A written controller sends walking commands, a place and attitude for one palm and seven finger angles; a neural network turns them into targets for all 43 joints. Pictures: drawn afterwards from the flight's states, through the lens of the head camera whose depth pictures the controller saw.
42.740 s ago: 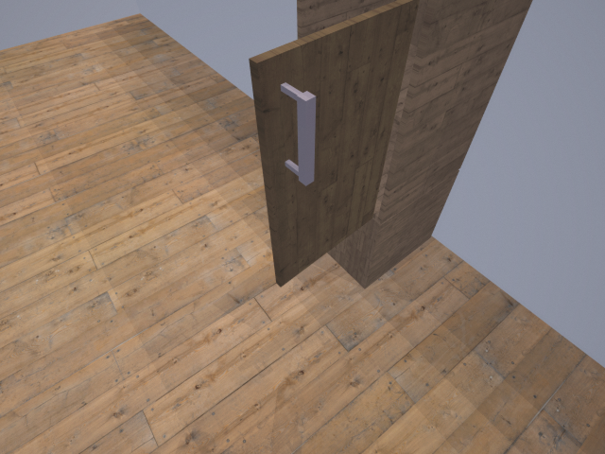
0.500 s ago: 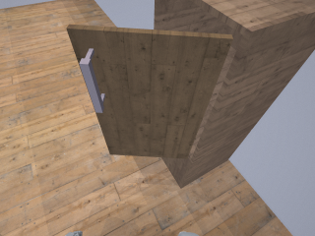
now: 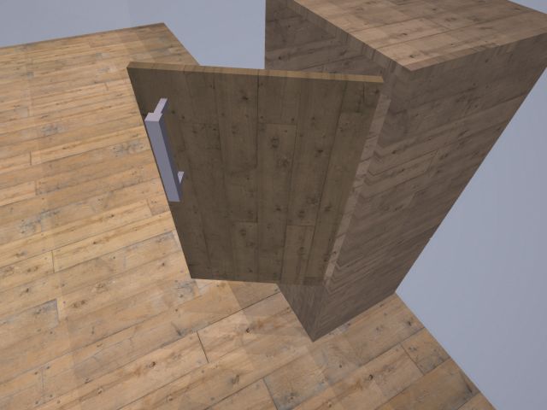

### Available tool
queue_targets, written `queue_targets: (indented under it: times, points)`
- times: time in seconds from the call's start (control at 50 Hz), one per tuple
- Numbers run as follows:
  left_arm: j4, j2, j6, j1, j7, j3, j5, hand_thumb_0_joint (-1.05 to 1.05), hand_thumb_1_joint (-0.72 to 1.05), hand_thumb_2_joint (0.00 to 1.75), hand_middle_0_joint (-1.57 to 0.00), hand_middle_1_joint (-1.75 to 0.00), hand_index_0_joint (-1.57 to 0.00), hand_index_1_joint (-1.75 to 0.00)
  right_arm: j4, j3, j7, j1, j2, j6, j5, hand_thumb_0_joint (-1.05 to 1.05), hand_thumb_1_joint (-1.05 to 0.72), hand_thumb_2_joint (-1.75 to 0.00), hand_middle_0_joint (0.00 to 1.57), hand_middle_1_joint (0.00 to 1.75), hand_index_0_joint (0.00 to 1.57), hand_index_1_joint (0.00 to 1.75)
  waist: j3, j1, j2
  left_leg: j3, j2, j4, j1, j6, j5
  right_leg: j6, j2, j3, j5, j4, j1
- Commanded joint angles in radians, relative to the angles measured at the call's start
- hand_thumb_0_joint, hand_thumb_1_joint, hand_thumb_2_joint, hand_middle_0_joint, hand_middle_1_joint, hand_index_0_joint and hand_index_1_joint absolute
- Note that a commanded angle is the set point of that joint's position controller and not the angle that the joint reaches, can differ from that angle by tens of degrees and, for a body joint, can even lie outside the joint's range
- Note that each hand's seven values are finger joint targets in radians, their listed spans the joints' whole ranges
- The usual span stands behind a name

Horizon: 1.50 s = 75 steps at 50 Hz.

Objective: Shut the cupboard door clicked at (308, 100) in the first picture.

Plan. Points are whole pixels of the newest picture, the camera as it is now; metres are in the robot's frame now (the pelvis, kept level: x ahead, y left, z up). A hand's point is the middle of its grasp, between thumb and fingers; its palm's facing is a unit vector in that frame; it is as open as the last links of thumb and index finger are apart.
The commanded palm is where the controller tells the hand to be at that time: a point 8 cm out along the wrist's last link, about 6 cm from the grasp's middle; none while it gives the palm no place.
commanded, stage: come to a stop and stand still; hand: left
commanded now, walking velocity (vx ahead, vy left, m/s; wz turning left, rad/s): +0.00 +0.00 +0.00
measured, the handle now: (169, 153) +0.46 +0.21 +0.13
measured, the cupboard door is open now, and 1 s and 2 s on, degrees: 58 58 58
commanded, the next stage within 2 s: look again from close up in 0.58 s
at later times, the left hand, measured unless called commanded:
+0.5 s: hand out of the picture +0.03 +0.23 -0.18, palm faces -0.02 -0.97 -0.22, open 7.4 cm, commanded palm none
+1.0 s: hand out of the picture +0.00 +0.22 -0.17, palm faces -0.03 -0.98 -0.20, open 7.4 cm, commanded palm none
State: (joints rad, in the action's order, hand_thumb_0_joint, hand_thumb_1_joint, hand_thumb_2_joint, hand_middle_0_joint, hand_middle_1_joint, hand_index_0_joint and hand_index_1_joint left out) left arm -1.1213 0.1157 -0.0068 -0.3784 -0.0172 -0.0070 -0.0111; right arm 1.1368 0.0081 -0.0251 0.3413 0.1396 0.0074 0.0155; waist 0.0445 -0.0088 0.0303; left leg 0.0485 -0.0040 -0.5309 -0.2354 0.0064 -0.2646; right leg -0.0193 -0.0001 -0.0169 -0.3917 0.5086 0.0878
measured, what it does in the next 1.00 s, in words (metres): stands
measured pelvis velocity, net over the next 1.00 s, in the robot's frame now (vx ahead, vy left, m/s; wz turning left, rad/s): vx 0.00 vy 0.04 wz -0.03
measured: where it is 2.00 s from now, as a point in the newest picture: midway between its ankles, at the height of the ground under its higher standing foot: outside the picture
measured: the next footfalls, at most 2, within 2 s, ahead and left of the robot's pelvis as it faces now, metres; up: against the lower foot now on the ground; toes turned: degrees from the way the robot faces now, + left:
none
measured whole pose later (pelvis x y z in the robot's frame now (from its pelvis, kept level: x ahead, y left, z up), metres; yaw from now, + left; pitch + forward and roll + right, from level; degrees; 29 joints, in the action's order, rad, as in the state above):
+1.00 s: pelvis +0.00 +0.04 +0.00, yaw -2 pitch +0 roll +0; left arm -1.09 0.19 0.00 -0.29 -0.03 0.03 -0.01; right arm 1.11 -0.01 -0.02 0.21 0.18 0.01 0.00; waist 0.05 -0.01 0.02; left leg 0.09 0.04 -0.46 -0.22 0.07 -0.24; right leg 0.04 0.04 0.03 -0.34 0.44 0.09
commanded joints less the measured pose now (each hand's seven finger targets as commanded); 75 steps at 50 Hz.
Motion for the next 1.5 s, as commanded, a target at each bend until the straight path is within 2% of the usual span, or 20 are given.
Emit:
queue_targets:
  times: [0.0, 0.02, 0.04, 0.1, 0.14, 0.16, 0.2, 0.26, 0.42, 0.64, 1.26, 1.28, 1.3, 1.32, 1.34, 1.36, 1.4, 1.42, 1.46, 1.48]
  points:
    - [-0.028, 0.12, 0.07, -0.158, -0.053, -0.008, -0.014, 0.0, 0.9, 0.9, -0.2, -0.3, -0.2, -0.3, -0.1, -0.006, -0.002, -0.121, 0.104, 0.033, -0.015, 0.0, -0.9, -0.9, 0.2, 0.3, 0.2, 0.3, 0.089, -0.061, -0.014, -0.09, -0.094, -0.138, -0.041, 0.035, 0.304, 0.008, 0.133, 0.151, 0.573, -0.212, 0.155]
    - [0.017, 0.151, 0.077, -0.106, -0.048, -0.007, -0.011, 0.0, 0.9, 0.9, -0.2, -0.3, -0.2, -0.3, -0.139, -0.003, 0.011, -0.066, 0.042, 0.022, -0.013, 0.0, -0.9, -0.9, 0.2, 0.3, 0.2, 0.3, 0.079, 0.018, 0.124, -0.04, -0.044, -0.15, -0.104, 0.021, -0.05, -0.032, 0.201, 0.19, 0.597, -0.21, 0.136]
    - [0.027, 0.149, 0.088, -0.077, -0.046, -0.011, -0.018, 0.0, 0.9, 0.9, -0.2, -0.3, -0.2, -0.3, -0.138, -0.003, 0.014, -0.041, 0.033, 0.016, 0.001, 0.0, -0.9, -0.9, 0.2, 0.3, 0.2, 0.3, 0.044, 0.019, 0.135, -0.013, -0.039, -0.164, -0.127, 0.01, -0.102, -0.068, 0.227, 0.189, 0.812, -0.154, 0.064]
    - [0.051, 0.143, 0.089, -0.06, -0.047, -0.012, -0.01, 0.0, 0.9, 0.9, -0.2, -0.3, -0.2, -0.3, -0.115, 0.0, 0.003, 0.051, 0.048, 0.037, -0.005, 0.0, -0.9, -0.9, 0.2, 0.3, 0.2, 0.3, -0.131, 0.05, 0.014, -0.011, -0.023, -0.009, 0.004, 0.024, 0.1, -0.073, 0.153, 0.105, 1.01, 0.044, -0.056]
    - [0.054, 0.115, 0.067, -0.066, -0.049, -0.005, -0.001, 0.0, 0.9, 0.9, -0.2, -0.3, -0.2, -0.3, -0.087, 0.004, -0.011, 0.068, 0.093, 0.044, -0.006, 0.0, -0.9, -0.9, 0.2, 0.3, 0.2, 0.3, -0.122, 0.034, -0.171, -0.094, -0.103, -0.027, 0.094, 0.07, 0.488, -0.033, 0.085, 0.052, 0.608, 0.09, 0.049]
    - [0.052, 0.106, 0.053, -0.06, -0.048, 0.0, -0.001, 0.0, 0.9, 0.9, -0.2, -0.3, -0.2, -0.3, -0.089, 0.001, -0.017, 0.044, 0.102, 0.036, -0.008, 0.0, -0.9, -0.9, 0.2, 0.3, 0.2, 0.3, -0.062, 0.02, -0.195, -0.144, -0.139, 0.012, 0.077, 0.095, 0.505, -0.021, 0.046, 0.025, 0.323, 0.061, 0.099]
    - [0.048, 0.078, 0.036, -0.072, -0.044, 0.007, -0.007, 0.0, 0.9, 0.9, -0.2, -0.3, -0.2, -0.3, -0.114, -0.001, -0.016, -0.009, 0.109, 0.026, -0.008, 0.0, -0.9, -0.9, 0.2, 0.3, 0.2, 0.3, 0.065, -0.007, -0.069, -0.162, -0.14, 0.055, -0.043, 0.095, 0.298, -0.023, 0.033, 0.03, 0.103, -0.037, 0.134]
    - [0.061, 0.111, 0.03, -0.049, -0.04, 0.004, -0.01, 0.0, 0.9, 0.9, -0.2, -0.3, -0.2, -0.3, -0.119, -0.003, -0.006, -0.019, 0.102, 0.025, -0.006, 0.0, -0.9, -0.9, 0.2, 0.3, 0.2, 0.3, 0.046, 0.007, -0.08, -0.131, -0.089, 0.075, -0.022, 0.061, 0.233, -0.025, 0.065, 0.061, 0.197, -0.055, 0.123]
    - [0.088, 0.146, 0.012, 0.001, -0.033, 0.001, -0.009, 0.0, 0.9, 0.9, -0.2, -0.3, -0.2, -0.3, -0.126, 0.006, -0.004, -0.056, 0.157, 0.023, -0.003, 0.0, -0.9, -0.9, 0.2, 0.3, 0.2, 0.3, 0.03, -0.002, -0.074, -0.175, -0.118, 0.186, 0.012, 0.069, 0.12, -0.003, 0.061, 0.036, 0.097, -0.053, 0.133]
    - [0.088, 0.187, 0.019, 0.017, -0.031, 0.002, -0.007, 0.0, 0.9, 0.9, -0.2, -0.3, -0.2, -0.3, -0.106, 0.005, -0.003, -0.08, 0.167, 0.028, -0.007, 0.0, -0.9, -0.9, 0.2, 0.3, 0.2, 0.3, -0.033, 0.001, -0.027, -0.112, -0.097, 0.139, 0.105, 0.058, 0.316, 0.006, 0.094, 0.063, 0.244, -0.095, 0.101]
    - [0.047, 0.197, 0.027, 0.032, -0.025, 0.002, -0.006, 0.0, 0.9, 0.9, -0.2, -0.3, -0.2, -0.3, -0.056, 0.005, -0.004, -0.116, 0.173, 0.026, -0.01, 0.0, -0.9, -0.9, 0.2, 0.3, 0.2, 0.3, -0.001, 0.0, -0.019, -0.1, -0.096, 0.167, 0.101, 0.045, 0.238, 0.002, 0.108, 0.086, 0.257, -0.153, 0.106]
    - [0.045, 0.163, 0.047, -0.007, -0.063, 0.01, -0.023, 0.0, 0.9, 0.9, -0.2, -0.3, -0.2, -0.3, -0.121, 0.005, 0.003, -0.119, 0.177, 0.031, -0.013, 0.0, -0.9, -0.9, 0.2, 0.3, 0.2, 0.3, 0.007, 0.01, -0.041, -0.097, -0.109, -0.027, 0.082, 0.019, 0.498, 0.014, 0.119, 0.107, 0.477, -0.135, 0.144]
    - [1.663, 0.769, 0.314, 0.835, -0.093, -0.438, 0.096, 0.0, 0.9, 0.9, -0.2, -0.3, -0.2, -0.3, -0.372, 0.051, -0.079, 0.028, 0.37, 0.218, -0.041, 0.0, -0.9, -0.9, 0.2, 0.3, 0.2, 0.3, -0.381, 0.176, -0.098, -0.146, -0.065, -0.021, 0.482, 0.023, 0.602, 0.014, 0.007, -0.078, 0.566, 0.145, 0.238]
    - [1.364, 0.279, 0.245, 0.109, -0.095, -0.053, 0.128, 0.0, 0.9, 0.9, -0.22, -0.32, -0.22, -0.32, -0.396, -0.011, -0.106, -0.059, 0.252, 0.315, -0.089, 0.0, -0.9, -0.9, 0.2, 0.3, 0.2, 0.3, -0.543, 0.049, -0.444, -0.178, -0.113, 0.032, 0.631, 0.001, 0.754, 0.015, -0.032, -0.079, 0.175, 0.294, 0.337]
    - [1.336, 0.071, 0.115, -0.127, -0.098, 0.013, 0.184, 0.0, 0.9, 0.9, -0.24, -0.34, -0.24, -0.34, -0.402, 0.006, -0.083, -0.097, 0.205, 0.351, -0.064, 0.0, -0.9, -0.9, 0.2, 0.3, 0.2, 0.3, -0.475, 0.027, -0.4, -0.18, -0.095, 0.116, 0.434, -0.053, 0.735, 0.004, -0.028, -0.071, 0.046, 0.338, 0.296]
    - [1.246, 0.087, 0.103, -0.009, -0.096, -0.008, 0.166, 0.0, 0.9, 0.9, -0.25, -0.36, -0.25, -0.36, -0.383, 0.025, -0.047, -0.082, 0.2, 0.359, -0.063, 0.0, -0.9, -0.9, 0.2, 0.3, 0.2, 0.3, -0.255, 0.06, -0.163, -0.154, -0.091, 0.11, 0.206, -0.038, 0.552, 0.013, -0.007, -0.05, 0.043, 0.304, 0.383]
    - [1.121, 0.116, 0.182, 0.024, -0.045, -0.088, 0.177, 0.0, 0.9, 0.9, -0.29, -0.4, -0.29, -0.4, -0.469, 0.06, -0.012, -0.133, 0.23, 0.364, -0.045, 0.0, -0.9, -0.9, 0.2, 0.3, 0.2, 0.3, 0.0, 0.063, -0.026, -0.138, -0.029, -0.011, -0.116, -0.024, 0.064, -0.006, 0.003, -0.078, 0.028, 0.116, 0.451]
    - [1.013, 0.112, 0.253, -0.118, -0.003, -0.141, 0.2, 0.0, 0.9, 0.9, -0.31, -0.42, -0.31, -0.42, -0.502, 0.06, -0.006, -0.151, 0.221, 0.358, -0.038, 0.0, -0.9, -0.9, 0.2, 0.3, 0.2, 0.3, 0.013, 0.03, 0.106, -0.121, 0.002, -0.074, -0.234, -0.021, -0.057, -0.008, 0.002, -0.08, -0.026, 0.075, 0.488]
    - [0.927, 0.115, 0.407, -0.263, 0.138, -0.201, 0.26, 0.0, 0.9, 0.9, -0.35, -0.46, -0.35, -0.46, -0.569, 0.06, 0.019, -0.182, 0.229, 0.343, -0.034, 0.0, -0.9, -0.9, 0.2, 0.3, 0.2, 0.3, -0.108, -0.022, 0.119, -0.079, 0.035, -0.229, -0.343, -0.019, 0.029, -0.02, 0.018, -0.022, 0.079, 0.168, 0.497]
    - [0.887, 0.127, 0.493, -0.266, 0.216, -0.23, 0.288, 0.0, 0.9, 0.9, -0.36, -0.48, -0.36, -0.48, -0.583, 0.071, 0.017, -0.206, 0.216, 0.333, -0.036, 0.0, -0.9, -0.9, 0.2, 0.3, 0.2, 0.3, -0.088, -0.03, 0.274, -0.066, 0.041, -0.31, -0.472, -0.027, -0.04, 0.002, 0.042, 0.055, 0.023, 0.196, 0.542]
